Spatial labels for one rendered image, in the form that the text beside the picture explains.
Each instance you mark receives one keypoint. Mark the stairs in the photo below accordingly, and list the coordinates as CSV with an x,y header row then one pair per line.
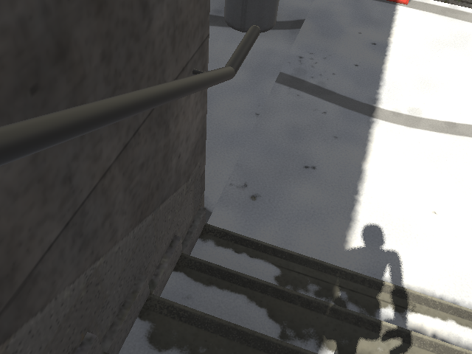
x,y
238,295

